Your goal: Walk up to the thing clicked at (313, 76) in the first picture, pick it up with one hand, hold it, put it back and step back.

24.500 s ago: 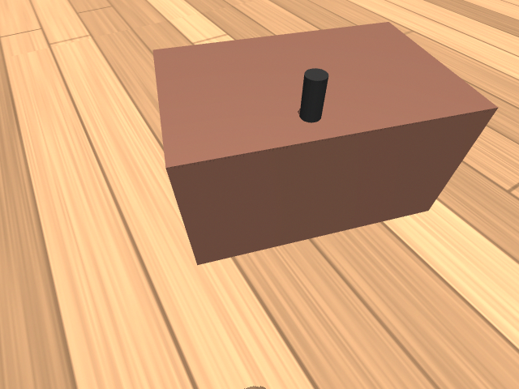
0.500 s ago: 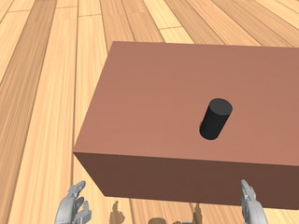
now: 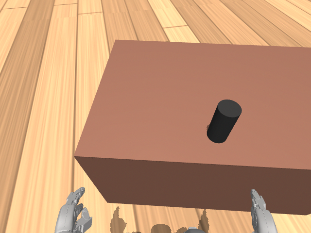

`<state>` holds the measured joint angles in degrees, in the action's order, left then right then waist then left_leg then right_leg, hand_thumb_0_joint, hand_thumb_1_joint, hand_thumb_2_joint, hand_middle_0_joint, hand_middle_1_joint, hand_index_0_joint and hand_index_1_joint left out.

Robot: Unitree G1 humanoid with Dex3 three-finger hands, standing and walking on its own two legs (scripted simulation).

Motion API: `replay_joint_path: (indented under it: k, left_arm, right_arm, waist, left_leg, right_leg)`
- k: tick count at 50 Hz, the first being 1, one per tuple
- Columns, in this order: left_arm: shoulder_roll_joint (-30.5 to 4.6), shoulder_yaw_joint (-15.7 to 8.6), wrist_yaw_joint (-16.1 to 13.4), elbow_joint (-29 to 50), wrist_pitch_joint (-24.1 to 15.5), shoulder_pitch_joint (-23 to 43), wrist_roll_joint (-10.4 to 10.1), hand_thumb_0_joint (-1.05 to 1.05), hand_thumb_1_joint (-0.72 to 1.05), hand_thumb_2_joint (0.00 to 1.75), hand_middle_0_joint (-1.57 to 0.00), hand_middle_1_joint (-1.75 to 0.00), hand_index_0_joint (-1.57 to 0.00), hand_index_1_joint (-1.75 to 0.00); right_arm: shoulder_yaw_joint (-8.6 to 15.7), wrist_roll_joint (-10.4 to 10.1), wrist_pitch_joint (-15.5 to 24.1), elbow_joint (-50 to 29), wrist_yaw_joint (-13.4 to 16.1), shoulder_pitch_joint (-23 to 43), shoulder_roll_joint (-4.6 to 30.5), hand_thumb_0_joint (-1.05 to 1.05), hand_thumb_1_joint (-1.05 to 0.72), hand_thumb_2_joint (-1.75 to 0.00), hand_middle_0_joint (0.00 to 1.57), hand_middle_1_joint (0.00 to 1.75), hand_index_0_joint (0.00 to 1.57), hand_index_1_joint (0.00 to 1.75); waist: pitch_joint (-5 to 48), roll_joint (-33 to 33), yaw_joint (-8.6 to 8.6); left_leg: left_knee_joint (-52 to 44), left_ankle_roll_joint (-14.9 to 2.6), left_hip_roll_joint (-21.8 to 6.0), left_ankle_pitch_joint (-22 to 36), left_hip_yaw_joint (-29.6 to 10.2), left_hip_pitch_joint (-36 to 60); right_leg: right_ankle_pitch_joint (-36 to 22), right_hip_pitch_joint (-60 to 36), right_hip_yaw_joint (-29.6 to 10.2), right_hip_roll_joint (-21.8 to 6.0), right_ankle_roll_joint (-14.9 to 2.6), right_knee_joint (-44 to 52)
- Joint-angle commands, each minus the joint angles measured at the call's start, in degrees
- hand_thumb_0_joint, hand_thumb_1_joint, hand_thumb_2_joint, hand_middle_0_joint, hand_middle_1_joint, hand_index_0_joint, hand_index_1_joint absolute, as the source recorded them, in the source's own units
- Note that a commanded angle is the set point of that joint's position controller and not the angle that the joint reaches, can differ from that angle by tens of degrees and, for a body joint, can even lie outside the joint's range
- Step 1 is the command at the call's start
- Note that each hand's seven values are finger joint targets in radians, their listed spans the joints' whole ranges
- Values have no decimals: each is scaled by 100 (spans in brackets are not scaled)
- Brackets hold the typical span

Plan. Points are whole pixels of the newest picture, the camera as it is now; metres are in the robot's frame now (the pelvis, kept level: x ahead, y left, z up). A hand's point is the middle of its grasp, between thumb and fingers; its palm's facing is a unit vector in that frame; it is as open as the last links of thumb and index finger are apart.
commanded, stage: home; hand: right
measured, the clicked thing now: (222, 122) +0.48 -0.20 -0.05
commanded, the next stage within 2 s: stand in 1.64 s
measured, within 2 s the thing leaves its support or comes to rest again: neither
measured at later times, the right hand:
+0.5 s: hand (238, 227) +0.16 -0.18 -0.06, palm faces +0.12 +0.95 -0.28, open 17.5 cm
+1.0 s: hand (238, 227) +0.16 -0.18 -0.06, palm faces +0.12 +0.95 -0.29, open 17.5 cm
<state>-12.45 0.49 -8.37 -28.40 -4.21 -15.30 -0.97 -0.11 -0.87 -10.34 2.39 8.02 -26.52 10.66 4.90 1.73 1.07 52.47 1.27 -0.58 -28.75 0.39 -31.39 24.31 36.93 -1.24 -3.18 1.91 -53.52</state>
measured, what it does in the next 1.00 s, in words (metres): stands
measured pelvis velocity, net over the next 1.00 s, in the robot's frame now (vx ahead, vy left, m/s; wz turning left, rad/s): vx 0.00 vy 0.00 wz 0.00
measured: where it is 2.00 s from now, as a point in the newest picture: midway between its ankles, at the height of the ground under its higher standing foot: outside the picture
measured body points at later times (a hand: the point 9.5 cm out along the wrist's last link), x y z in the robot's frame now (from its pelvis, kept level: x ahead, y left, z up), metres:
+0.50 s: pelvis +0.00 +0.00 +0.00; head +0.02 +0.00 +0.45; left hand +0.16 +0.24 -0.08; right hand +0.15 -0.23 -0.04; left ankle -0.02 +0.13 -0.69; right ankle +0.03 -0.14 -0.69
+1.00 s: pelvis +0.00 +0.00 +0.00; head +0.02 +0.00 +0.45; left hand +0.16 +0.24 -0.08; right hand +0.15 -0.23 -0.04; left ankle -0.02 +0.13 -0.69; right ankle +0.03 -0.14 -0.69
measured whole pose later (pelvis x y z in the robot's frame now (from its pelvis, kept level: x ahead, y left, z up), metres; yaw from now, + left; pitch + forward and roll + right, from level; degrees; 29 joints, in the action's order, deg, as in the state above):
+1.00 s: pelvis +0.00 +0.00 +0.00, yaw +0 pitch +7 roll +1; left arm -12.3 1.0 -9.7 -29.4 -6.2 -15.3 -0.3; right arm -0.2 -0.8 -14.1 1.1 8.3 -26.1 10.8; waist 5.0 1.9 1.0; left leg 52.4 1.4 -0.5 -28.4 0.5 -31.1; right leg 24.1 36.8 -1.4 -3.2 1.8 -53.7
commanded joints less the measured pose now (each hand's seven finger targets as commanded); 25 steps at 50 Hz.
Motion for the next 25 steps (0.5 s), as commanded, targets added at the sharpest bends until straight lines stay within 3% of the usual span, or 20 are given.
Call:
replay_joint_path:
  k: [1,2,3,4,8,12,13,14,18,20,25]
  left_arm:
    - [-647,-277,-105,891,-351,356,4,0,90,90,-20,-30,-20,-30]
    - [-655,-277,-98,873,-365,342,8,0,90,90,-20,-30,-20,-30]
    - [-645,-281,-114,890,-370,351,10,0,90,90,-20,-30,-20,-30]
    - [-626,-279,-122,882,-371,307,17,0,90,90,-20,-30,-20,-30]
    - [-643,-282,-124,839,-389,323,33,0,90,90,-20,-30,-20,-30]
    - [-652,-263,-124,864,-396,367,25,0,90,90,-20,-30,-20,-30]
    - [-633,-260,-125,868,-390,396,36,0,90,90,-20,-30,-20,-30]
    - [-652,-273,-144,864,-393,355,37,0,90,90,-20,-30,-20,-30]
    - [-623,-251,-144,827,-412,340,42,0,90,90,-20,-30,-20,-30]
    - [-642,-238,-159,871,-424,410,38,0,90,90,-20,-30,-20,-30]
    - [-657,-255,-166,878,-450,371,43,0,90,90,-20,-30,-20,-30]
  right_arm:
    - [286,29,195,-1123,70,178,578,0,55,-5,5,5,5,5]
    - [273,23,205,-1183,69,266,577,0,57,-4,5,5,5,5]
    - [420,33,177,-1159,93,43,675,0,54,-6,5,5,5,5]
    - [297,40,149,-1140,72,44,590,0,54,-6,5,5,5,5]
    - [286,54,73,-1103,84,60,562,0,54,-6,5,5,5,5]
    - [248,42,26,-1154,80,189,566,0,56,-4,5,5,5,5]
    - [363,46,50,-1207,98,174,659,0,55,-5,5,5,5,5]
    - [294,64,21,-1073,91,84,590,0,54,-6,5,5,5,5]
    - [317,46,-8,-1198,89,169,629,0,55,-5,5,5,5,5]
    - [284,43,-23,-1172,80,200,595,0,55,-5,5,5,5,5]
    - [312,57,-30,-1223,97,186,625,0,54,-5,5,5,5,5]
  waist:
    - [601,-58,21]
    - [550,-37,25]
    - [818,-107,-52]
    - [864,-127,7]
    - [856,-128,10]
    - [570,-55,16]
    - [697,-61,-69]
    - [769,-181,14]
    - [679,-53,-32]
    - [484,-43,-10]
    - [635,-26,-36]
  left_leg:
    - [-960,-78,195,1235,247,-115]
    - [-962,-73,175,1250,254,-99]
    - [-915,-60,179,1520,238,47]
    - [-901,-37,172,1726,236,64]
    - [-845,-32,185,1916,255,41]
    - [-938,-60,180,1525,288,-18]
    - [-936,-56,177,1542,268,67]
    - [-916,-33,179,1709,243,30]
    - [-940,-33,168,1696,248,58]
    - [-982,-69,185,1260,273,-91]
    - [-936,-97,206,1198,309,-69]
  right_leg:
    - [-940,-879,216,164,-201,803]
    - [-950,-883,224,176,-202,814]
    - [-1203,-977,223,174,-213,723]
    - [-1374,-994,235,179,-227,666]
    - [-1571,-1051,222,162,-225,641]
    - [-1242,-911,215,174,-192,796]
    - [-1231,-928,223,177,-198,754]
    - [-1359,-988,230,171,-217,688]
    - [-1325,-920,244,192,-208,702]
    - [-962,-861,227,180,-190,829]
    - [-976,-919,179,159,-178,865]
